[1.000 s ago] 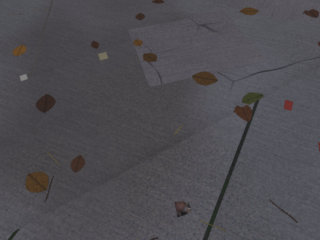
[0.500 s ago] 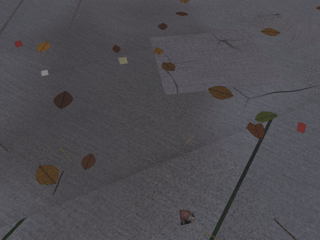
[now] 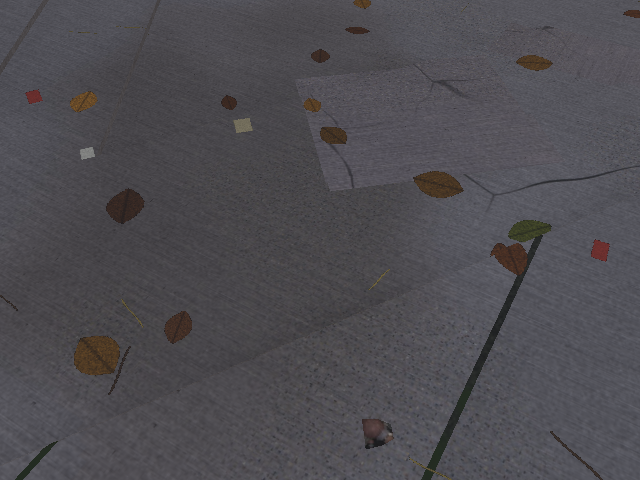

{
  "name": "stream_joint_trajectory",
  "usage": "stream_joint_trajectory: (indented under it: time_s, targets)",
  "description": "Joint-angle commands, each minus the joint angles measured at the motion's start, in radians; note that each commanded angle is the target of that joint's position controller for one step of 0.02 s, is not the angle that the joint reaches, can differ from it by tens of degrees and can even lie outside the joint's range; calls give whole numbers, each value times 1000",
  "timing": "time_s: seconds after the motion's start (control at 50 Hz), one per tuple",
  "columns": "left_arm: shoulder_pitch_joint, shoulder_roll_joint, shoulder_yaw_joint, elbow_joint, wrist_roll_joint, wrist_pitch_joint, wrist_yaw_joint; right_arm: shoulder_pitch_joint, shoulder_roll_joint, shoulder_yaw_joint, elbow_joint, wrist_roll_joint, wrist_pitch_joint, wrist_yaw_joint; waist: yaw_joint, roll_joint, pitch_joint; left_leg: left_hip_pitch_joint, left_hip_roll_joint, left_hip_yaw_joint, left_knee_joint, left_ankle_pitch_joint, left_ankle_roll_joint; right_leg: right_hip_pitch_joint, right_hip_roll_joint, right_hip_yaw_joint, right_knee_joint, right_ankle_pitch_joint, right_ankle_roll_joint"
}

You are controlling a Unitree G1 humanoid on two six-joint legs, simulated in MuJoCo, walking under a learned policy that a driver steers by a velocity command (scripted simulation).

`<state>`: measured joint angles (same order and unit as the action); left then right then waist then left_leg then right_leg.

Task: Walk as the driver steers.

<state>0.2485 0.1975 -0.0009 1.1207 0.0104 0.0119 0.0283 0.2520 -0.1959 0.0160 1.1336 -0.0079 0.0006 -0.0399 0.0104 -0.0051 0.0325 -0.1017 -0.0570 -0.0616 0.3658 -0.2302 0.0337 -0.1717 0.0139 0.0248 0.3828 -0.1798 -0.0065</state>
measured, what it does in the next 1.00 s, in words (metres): shifts its weight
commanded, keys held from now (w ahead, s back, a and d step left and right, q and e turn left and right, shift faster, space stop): no key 0.52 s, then w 0.12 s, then no key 0.36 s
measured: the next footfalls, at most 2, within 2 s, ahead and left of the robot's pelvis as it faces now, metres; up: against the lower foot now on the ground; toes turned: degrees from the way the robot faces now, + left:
left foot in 1.64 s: +0.11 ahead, +0.09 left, +0.00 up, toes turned +0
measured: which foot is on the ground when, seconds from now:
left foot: down 0.00-1.00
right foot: down 0.00-1.00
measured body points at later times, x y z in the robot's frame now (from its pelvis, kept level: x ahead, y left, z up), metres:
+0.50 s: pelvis +0.01 +0.00 +0.00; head +0.02 +0.00 +0.45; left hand +0.00 +0.22 -0.16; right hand -0.01 -0.23 -0.16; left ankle -0.02 +0.10 -0.75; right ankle +0.02 -0.12 -0.75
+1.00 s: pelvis +0.07 -0.03 -0.01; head +0.09 -0.03 +0.44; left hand +0.05 +0.19 -0.17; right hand +0.06 -0.25 -0.17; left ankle -0.02 +0.10 -0.74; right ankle +0.02 -0.12 -0.75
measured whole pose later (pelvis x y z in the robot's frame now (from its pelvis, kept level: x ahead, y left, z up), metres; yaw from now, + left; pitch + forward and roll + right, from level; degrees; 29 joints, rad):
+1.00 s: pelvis +0.07 -0.03 -0.01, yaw +1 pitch +0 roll +0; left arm 0.30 0.13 -0.01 1.12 0.01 -0.03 0.06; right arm 0.29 -0.15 0.00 1.14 0.00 -0.01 -0.06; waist 0.00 0.02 0.04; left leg -0.05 -0.01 -0.06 0.43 -0.36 0.00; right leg -0.12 0.06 0.00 0.45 -0.32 -0.05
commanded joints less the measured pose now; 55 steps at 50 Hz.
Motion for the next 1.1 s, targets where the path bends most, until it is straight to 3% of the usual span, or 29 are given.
stream_joint_trajectory:
  time_s: [0.02, 0.52, 0.54, 0.58, 0.62, 0.64, 0.68, 0.72, 0.74, 0.76, 0.78, 0.82, 0.84, 0.88, 0.96, 1.1]
  targets:
    - [42, 89, 11, -7, 0, -6, 4, 44, -91, -12, -9, 0, -6, -4, 1, 8, 32, -88, 116, -97, -78, 79, 27, 21, -89, 84, -50, 55, -28]
    - [88, 42, 5, 30, -1, -11, 15, 117, -37, -10, 22, -1, -8, -11, -4, 6, 40, -80, 115, -80, -46, 124, 22, 11, -88, 83, -35, 90, -36]
    - [95, 36, 4, 33, 0, -10, 14, 127, -31, -9, 25, -3, -8, -11, -5, 6, 20, -74, 107, -78, -57, 45, 24, 19, -79, 80, -41, 13, -37]
    - [91, 56, 15, 24, 3, -4, 12, 135, -58, -22, 20, -6, -2, -9, -8, 18, 43, -108, 81, -81, -46, -214, 50, -20, -39, 62, -4, -226, -56]
    - [78, 58, 22, 1, 11, 0, 4, 147, -72, -33, 3, -10, 5, -3, -18, 38, 116, -172, 91, -134, -51, -482, 93, -128, -15, 65, 48, -451, -83]
    - [63, 42, 20, -15, 13, -4, -1, 169, -73, -37, 1, -10, 4, -2, -30, 58, 151, -169, 119, -188, -68, -546, 116, -191, -6, 62, 88, -470, -86]
    - [35, -24, 4, -38, 19, -25, -2, 200, -70, -41, 8, -7, -6, -9, -41, 122, 163, -102, 211, -304, -136, -396, 150, -246, 24, -13, 203, -220, -65]
    - [102, -25, 1, -30, 20, -45, 0, 152, -66, -35, -5, -12, -20, -11, 12, 117, 121, -137, 245, -288, -80, -75, 147, -128, -13, -2, 136, -113, -69]
    - [141, 0, 5, -18, 14, -54, 2, 117, -47, -30, -15, -14, -28, -8, 35, 81, 114, -175, 194, -206, -14, 91, 108, -34, -28, 44, 71, -43, -74]
    - [160, 53, 19, -5, 7, -59, 7, 122, -32, -31, -23, -12, -33, -5, 14, -14, 115, -175, 102, -85, 71, 183, 63, 15, -65, 100, 58, 148, -80]
    - [187, 65, 22, 5, 3, -61, 10, 137, -20, -28, -19, -10, -33, -10, 10, -59, 77, -182, 69, -35, 114, 158, 30, 92, -118, 145, 48, 369, -94]
    - [220, 40, 11, 14, 9, -54, 20, 182, -5, -23, 3, 9, -24, -20, 10, -102, -1, -160, 62, -21, 146, 32, -3, 191, -202, 210, 42, 652, -134]
    - [202, 36, 7, 7, 10, -51, 24, 190, -16, -25, 7, 10, -20, -20, -2, -87, -6, -140, 72, -20, 135, 33, -5, 198, -205, 196, 50, 729, -139]
    - [154, 36, 5, -5, 6, -44, 33, 181, -12, -25, 11, 12, -15, -19, -19, -58, 1, -79, 83, -24, 81, 124, -6, 179, -164, 130, 70, 770, -111]
    - [158, 46, 14, -6, -7, -39, 37, 164, -24, -26, 13, 11, -5, -23, -14, -12, -24, 36, 113, -21, 68, 367, -10, 139, -110, 80, 65, 646, -72]
    - [139, 28, 18, -1, -5, -32, 34, 134, -28, -26, 16, 5, 2, -30, -13, 14, -6, 67, 140, -15, 44, 421, -6, 105, -99, 69, 44, 520, -66]
Keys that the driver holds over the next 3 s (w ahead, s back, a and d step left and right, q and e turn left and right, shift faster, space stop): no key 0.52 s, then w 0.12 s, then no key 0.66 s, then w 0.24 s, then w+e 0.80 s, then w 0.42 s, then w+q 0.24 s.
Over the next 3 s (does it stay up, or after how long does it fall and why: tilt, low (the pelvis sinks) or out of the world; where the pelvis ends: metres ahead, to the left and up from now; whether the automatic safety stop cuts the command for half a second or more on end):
stays up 0.76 -0.13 0.00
